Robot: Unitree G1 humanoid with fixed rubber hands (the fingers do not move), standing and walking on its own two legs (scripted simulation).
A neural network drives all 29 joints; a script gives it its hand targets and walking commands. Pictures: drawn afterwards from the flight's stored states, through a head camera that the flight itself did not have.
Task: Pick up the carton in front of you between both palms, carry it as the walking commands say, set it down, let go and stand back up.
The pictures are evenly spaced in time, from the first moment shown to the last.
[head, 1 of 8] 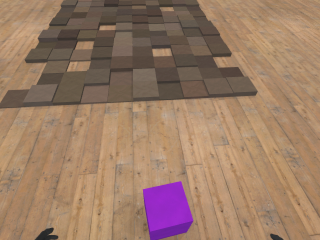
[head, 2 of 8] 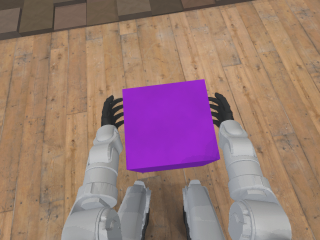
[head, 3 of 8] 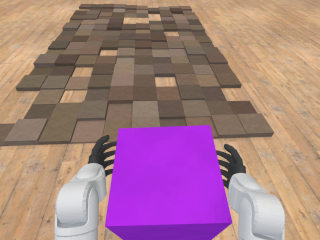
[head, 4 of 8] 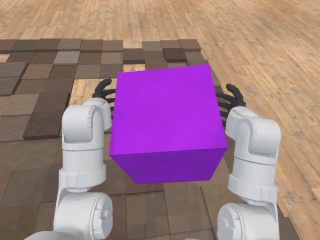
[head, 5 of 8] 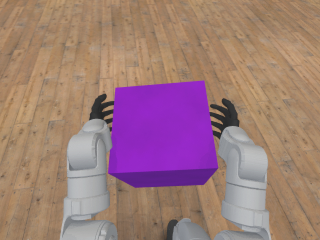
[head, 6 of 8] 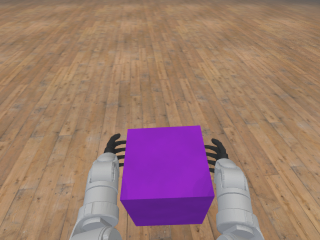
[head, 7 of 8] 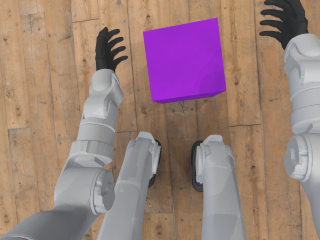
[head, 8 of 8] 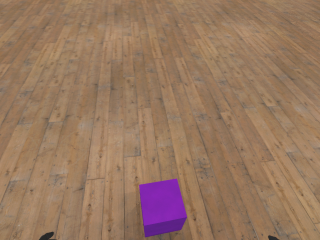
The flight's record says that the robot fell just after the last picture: no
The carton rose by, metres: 0.76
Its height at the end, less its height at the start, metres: +0.00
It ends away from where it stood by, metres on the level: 6.09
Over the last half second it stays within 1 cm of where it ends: yes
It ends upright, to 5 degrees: yes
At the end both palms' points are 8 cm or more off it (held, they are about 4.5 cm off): yes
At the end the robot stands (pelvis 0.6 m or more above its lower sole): yes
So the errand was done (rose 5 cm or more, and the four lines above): yes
